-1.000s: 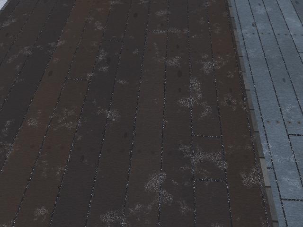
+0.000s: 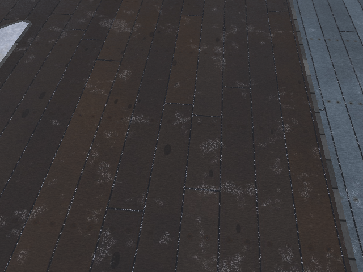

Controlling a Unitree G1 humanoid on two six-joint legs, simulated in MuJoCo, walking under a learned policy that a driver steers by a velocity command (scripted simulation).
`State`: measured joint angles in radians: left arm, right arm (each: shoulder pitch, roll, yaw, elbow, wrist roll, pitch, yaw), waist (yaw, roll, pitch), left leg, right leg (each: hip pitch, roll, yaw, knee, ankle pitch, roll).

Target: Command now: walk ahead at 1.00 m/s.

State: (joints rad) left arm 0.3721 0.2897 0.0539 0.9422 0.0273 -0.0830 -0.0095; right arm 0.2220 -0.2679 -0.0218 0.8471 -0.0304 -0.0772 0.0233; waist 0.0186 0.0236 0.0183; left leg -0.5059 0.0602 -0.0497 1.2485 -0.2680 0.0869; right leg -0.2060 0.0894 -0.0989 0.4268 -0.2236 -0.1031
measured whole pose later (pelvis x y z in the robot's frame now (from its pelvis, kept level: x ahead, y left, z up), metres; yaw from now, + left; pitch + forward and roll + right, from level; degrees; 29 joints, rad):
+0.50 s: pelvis +0.50 +0.05 +0.00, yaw +0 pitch +0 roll +2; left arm 0.16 0.27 0.02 0.82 0.04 -0.06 -0.04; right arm 0.45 -0.28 -0.05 0.99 -0.02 -0.09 0.01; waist -0.03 -0.03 0.01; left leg -0.10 -0.10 0.09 0.34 -0.24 0.09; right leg -0.63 -0.11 0.04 1.14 -0.22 -0.07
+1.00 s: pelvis +0.94 +0.01 +0.01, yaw +8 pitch +0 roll -2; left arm 0.26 0.26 0.05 0.92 0.01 -0.10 0.02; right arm 0.13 -0.29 -0.08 0.82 0.04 -0.04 0.00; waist 0.04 0.03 0.10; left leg -0.66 0.08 0.01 0.93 -0.14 0.03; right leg -0.10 0.04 -0.22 0.34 -0.24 -0.07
